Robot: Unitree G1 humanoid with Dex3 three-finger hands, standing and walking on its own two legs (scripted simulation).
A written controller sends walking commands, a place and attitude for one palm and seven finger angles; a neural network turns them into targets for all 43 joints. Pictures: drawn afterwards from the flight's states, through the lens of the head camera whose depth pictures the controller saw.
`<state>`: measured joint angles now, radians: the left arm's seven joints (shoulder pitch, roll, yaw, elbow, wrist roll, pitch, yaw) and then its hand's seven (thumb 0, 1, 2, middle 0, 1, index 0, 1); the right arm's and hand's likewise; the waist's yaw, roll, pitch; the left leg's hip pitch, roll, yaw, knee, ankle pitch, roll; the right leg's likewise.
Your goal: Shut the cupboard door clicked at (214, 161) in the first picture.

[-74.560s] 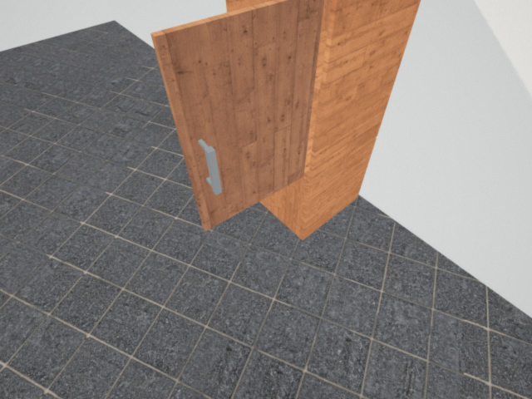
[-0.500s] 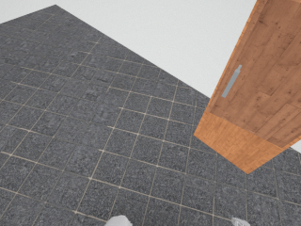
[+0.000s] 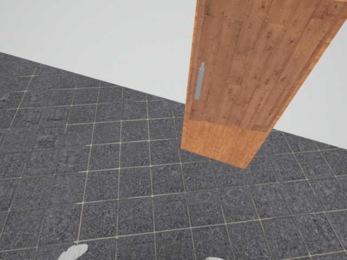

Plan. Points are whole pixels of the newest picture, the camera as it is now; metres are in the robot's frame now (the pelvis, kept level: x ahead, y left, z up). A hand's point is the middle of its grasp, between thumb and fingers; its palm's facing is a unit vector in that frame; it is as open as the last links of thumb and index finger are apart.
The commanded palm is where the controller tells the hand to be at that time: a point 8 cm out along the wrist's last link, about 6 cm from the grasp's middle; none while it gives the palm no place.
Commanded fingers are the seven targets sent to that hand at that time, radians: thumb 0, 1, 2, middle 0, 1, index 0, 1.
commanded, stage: turn to face it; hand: left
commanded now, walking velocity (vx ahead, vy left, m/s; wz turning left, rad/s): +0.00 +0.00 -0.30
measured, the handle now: (199, 81) +0.75 -0.09 -0.07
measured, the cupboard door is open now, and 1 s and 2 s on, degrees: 8 8 8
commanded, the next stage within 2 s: take the last steps up to it in 0.16 s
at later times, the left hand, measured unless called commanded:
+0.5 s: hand out of the picture +0.09 +0.15 -0.17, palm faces -0.05 -0.98 -0.18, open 7.3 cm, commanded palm none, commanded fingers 0.00 0.90 0.90 -0.20 -0.30 -0.20 -0.30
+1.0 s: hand (162, 195) +0.32 +0.04 -0.18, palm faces -0.30 -0.93 -0.20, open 7.4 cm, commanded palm none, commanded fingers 0.00 0.90 0.90 -0.20 -0.30 -0.20 -0.30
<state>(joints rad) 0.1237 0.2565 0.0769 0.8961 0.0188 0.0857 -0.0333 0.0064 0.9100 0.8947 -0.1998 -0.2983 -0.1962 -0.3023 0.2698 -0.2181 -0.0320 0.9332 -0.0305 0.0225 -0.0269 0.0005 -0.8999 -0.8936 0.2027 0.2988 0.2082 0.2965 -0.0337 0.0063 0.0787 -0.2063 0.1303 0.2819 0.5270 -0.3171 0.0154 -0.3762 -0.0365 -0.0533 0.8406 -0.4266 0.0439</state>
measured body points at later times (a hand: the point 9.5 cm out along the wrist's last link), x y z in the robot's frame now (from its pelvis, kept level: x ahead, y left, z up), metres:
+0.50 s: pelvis +0.03 -0.03 +0.00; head +0.05 -0.02 +0.45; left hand +0.09 +0.21 -0.16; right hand +0.06 -0.28 -0.14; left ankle +0.04 +0.09 -0.72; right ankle -0.02 -0.12 -0.74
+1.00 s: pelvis +0.18 -0.12 -0.02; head +0.23 -0.13 +0.42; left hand +0.34 +0.09 -0.17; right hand +0.02 -0.31 -0.17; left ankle +0.05 +0.08 -0.72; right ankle +0.23 -0.23 -0.74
